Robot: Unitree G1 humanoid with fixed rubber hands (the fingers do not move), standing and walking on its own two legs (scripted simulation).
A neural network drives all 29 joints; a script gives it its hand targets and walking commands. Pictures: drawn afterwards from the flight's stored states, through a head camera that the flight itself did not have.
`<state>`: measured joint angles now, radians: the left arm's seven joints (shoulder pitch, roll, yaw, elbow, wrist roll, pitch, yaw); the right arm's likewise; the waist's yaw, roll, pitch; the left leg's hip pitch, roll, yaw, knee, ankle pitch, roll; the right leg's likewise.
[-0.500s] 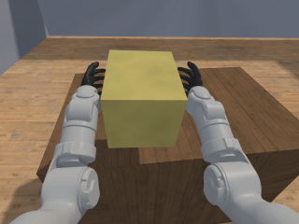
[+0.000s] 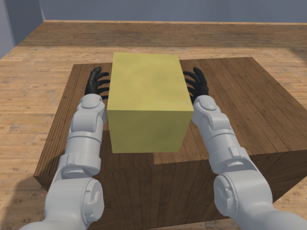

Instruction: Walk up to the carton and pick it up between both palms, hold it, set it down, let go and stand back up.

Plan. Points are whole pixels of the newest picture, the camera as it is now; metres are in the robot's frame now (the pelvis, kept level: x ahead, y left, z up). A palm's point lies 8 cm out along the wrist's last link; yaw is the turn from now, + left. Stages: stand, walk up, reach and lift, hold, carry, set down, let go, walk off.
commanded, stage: set down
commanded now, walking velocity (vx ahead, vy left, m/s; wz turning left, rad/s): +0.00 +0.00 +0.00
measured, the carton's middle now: (146, 102) +0.43 +0.03 +0.14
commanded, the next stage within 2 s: none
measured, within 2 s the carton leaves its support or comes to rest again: neither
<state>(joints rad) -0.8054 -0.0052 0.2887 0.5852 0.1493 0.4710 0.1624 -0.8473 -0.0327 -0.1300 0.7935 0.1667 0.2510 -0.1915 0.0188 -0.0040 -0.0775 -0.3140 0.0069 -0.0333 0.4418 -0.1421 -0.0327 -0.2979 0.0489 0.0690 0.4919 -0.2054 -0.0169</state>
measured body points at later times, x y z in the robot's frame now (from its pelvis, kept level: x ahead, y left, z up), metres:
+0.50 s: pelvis +0.01 +0.00 +0.00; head -0.01 +0.00 +0.45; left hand +0.42 +0.15 +0.16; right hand +0.44 -0.12 +0.15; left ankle +0.06 +0.14 -0.74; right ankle +0.03 -0.10 -0.74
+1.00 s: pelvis +0.03 +0.00 +0.00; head +0.02 -0.01 +0.45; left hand +0.44 +0.14 +0.14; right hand +0.46 -0.13 +0.13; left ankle +0.06 +0.14 -0.74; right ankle +0.03 -0.10 -0.74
